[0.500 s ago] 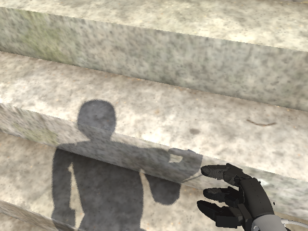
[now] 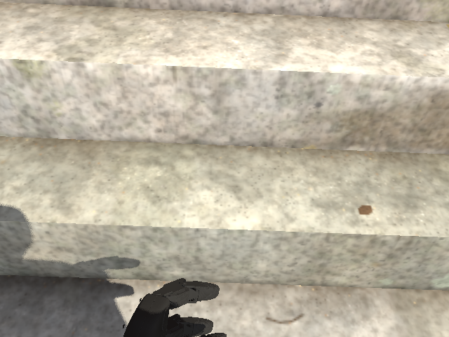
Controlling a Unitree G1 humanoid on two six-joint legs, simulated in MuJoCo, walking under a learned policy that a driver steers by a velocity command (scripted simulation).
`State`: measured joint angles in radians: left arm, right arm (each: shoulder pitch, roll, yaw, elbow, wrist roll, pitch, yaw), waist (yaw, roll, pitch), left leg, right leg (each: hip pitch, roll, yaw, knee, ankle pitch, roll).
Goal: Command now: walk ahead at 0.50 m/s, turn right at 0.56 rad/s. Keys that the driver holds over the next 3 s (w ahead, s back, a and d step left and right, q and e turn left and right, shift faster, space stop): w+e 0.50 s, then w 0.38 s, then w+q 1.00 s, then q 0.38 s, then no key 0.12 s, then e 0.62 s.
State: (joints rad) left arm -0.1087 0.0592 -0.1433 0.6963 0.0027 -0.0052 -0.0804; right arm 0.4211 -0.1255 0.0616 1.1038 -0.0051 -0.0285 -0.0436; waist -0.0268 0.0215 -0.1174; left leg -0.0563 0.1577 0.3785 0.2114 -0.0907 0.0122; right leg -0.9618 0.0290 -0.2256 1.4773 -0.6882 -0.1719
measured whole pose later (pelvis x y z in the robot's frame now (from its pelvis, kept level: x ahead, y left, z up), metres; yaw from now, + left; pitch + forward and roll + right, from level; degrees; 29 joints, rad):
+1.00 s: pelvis +0.43 -0.13 +0.37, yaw -25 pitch +5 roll +1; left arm -0.02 0.05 -0.14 0.62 -0.02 -0.05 -0.04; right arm 0.56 -0.04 0.02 1.03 -0.03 -0.05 -0.05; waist -0.14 -0.05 -0.07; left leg -0.08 0.07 0.11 0.39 -0.40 -0.05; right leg -1.43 -0.19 0.04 2.08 -0.25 0.00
